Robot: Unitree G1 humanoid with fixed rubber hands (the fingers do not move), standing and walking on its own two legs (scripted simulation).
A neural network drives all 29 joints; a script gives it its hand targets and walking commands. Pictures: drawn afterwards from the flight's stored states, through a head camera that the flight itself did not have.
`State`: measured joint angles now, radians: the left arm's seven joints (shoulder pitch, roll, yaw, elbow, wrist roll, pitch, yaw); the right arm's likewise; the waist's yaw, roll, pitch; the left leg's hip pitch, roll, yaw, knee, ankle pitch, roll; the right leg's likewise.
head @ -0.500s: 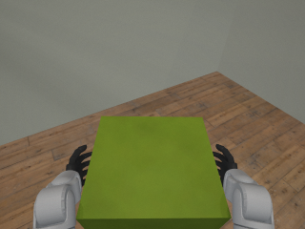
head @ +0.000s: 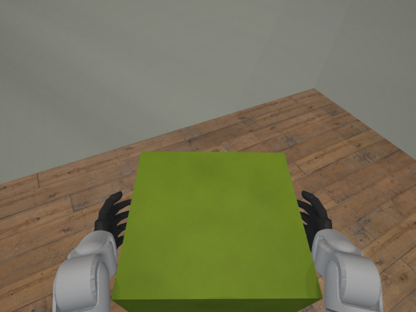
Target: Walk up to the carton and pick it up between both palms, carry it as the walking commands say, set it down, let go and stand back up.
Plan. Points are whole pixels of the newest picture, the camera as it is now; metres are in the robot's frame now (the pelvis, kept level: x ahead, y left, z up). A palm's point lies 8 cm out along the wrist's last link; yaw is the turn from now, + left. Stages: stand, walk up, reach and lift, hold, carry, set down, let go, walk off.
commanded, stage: carry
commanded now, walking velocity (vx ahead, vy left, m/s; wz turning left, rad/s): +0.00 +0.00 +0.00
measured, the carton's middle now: (211, 241) +0.28 +0.00 -0.01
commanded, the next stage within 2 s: hold in 1.90 s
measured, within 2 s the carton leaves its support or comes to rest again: neither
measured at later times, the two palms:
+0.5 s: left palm (100, 232) +0.27 +0.20 +0.04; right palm (302, 233) +0.27 -0.17 +0.05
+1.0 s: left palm (96, 259) +0.23 +0.19 +0.04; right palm (311, 256) +0.23 -0.17 +0.05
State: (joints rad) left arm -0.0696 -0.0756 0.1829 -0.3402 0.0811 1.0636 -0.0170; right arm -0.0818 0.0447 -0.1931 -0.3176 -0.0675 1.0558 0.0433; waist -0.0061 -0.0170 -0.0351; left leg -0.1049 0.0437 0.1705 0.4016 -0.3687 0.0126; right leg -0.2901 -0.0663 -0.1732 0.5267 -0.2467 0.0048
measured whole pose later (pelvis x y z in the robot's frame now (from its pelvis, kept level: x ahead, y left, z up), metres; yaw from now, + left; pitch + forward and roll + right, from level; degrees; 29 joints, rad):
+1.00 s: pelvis -0.03 +0.01 -0.01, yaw +2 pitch +2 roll +0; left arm -0.08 -0.04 0.16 -0.11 0.12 0.90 -0.04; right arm -0.08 0.05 -0.18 -0.12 -0.12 0.91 0.04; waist -0.01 0.00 -0.09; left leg -0.20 0.03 0.16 0.56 -0.39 0.03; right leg -0.35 -0.08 -0.15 0.57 -0.24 0.00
